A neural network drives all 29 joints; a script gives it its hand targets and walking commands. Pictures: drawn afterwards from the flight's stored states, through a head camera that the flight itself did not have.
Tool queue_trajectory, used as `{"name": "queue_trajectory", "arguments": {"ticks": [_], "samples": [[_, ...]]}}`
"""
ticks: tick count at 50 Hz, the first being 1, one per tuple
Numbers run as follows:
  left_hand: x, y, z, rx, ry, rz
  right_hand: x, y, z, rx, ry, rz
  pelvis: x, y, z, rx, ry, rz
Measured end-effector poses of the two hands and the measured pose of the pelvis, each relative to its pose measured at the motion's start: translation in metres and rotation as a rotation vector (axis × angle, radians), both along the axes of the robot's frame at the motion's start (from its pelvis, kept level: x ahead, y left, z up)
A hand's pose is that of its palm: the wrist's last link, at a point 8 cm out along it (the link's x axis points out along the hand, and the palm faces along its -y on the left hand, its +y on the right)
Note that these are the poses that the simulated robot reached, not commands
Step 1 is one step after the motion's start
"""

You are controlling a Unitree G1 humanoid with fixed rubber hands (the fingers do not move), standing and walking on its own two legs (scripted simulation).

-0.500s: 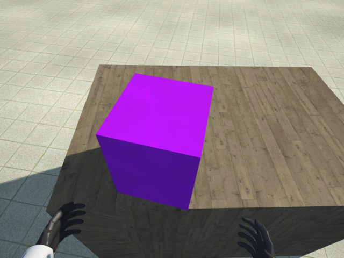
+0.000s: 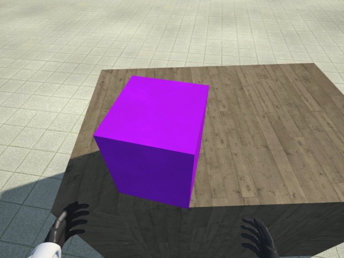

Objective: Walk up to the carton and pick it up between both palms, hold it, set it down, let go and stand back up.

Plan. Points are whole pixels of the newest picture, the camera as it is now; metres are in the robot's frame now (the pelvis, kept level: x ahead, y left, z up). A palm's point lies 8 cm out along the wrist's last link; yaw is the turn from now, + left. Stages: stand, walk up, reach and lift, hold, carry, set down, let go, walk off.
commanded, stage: set down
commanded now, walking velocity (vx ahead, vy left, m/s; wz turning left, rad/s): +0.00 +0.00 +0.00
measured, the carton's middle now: (160, 143) +0.41 +0.02 +0.04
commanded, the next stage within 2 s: let go in 0.18 s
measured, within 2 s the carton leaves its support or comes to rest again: neither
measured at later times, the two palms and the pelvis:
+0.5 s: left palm (59, 240) +0.20 +0.25 -0.02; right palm out of the picture +0.14 -0.21 -0.08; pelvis -0.01 +0.00 +0.00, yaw +0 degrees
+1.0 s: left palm (59, 243) +0.19 +0.25 -0.03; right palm out of the picture +0.11 -0.27 -0.09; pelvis +0.00 +0.00 -0.01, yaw +0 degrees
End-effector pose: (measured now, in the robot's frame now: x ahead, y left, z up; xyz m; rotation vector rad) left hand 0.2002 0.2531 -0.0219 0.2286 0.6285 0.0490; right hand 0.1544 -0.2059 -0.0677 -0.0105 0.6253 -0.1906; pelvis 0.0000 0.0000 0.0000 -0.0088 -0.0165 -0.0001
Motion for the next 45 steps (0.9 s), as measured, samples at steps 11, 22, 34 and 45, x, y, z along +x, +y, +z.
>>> {"name": "queue_trajectory", "arguments": {"ticks": [11,22,34,45], "samples": [[-0.001,-0.004,0.000,0.009,-0.003,0.037,-0.005,-0.007,-0.006,0.000,0.017,0.031,-0.004,-0.003,0.000,0.004,-0.009,0.000],[-0.002,-0.005,-0.001,0.009,-0.012,0.049,-0.010,-0.009,-0.007,-0.001,0.023,0.035,-0.007,-0.004,0.000,0.005,-0.015,0.000],[-0.002,-0.005,-0.002,0.008,-0.019,0.056,-0.013,-0.009,-0.008,0.001,0.022,0.035,-0.010,-0.004,0.000,0.005,-0.019,0.000],[-0.005,-0.004,-0.006,0.064,-0.064,-0.001,-0.032,-0.046,-0.019,-0.115,0.142,0.026,-0.004,-0.001,-0.006,0.000,-0.044,0.000]]}}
